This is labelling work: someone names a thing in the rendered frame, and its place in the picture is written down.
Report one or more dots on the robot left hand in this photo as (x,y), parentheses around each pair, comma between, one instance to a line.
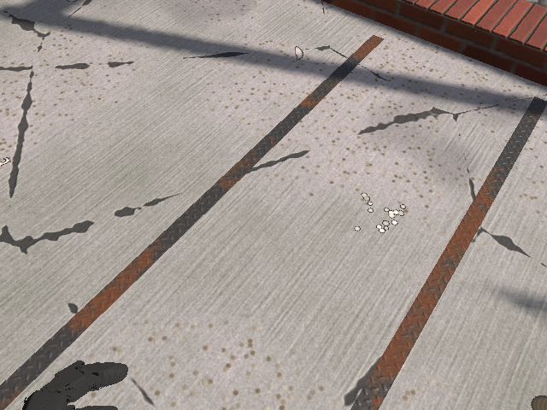
(73,382)

